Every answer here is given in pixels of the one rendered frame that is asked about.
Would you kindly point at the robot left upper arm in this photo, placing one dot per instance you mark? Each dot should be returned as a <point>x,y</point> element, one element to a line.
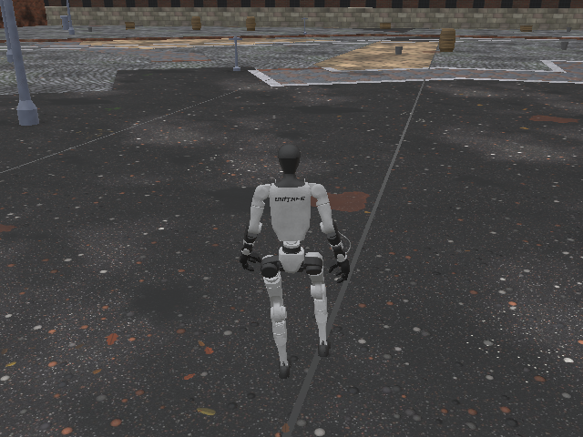
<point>257,206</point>

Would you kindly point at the robot right hand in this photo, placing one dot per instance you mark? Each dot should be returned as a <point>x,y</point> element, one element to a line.
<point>344,270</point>

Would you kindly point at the robot left shin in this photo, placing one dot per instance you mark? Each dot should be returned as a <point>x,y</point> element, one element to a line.
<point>280,336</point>

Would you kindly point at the left robot thigh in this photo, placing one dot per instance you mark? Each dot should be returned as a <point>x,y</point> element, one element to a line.
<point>272,279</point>

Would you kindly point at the robot right forearm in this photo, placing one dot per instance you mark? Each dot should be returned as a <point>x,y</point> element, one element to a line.
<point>336,244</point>

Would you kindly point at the robot left forearm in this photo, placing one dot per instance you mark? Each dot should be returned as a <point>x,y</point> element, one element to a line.
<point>248,242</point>

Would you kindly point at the robot left hand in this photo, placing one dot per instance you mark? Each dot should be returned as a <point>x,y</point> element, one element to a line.
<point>253,257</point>

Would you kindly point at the robot right upper arm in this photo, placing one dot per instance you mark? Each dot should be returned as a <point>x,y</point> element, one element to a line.
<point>318,191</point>

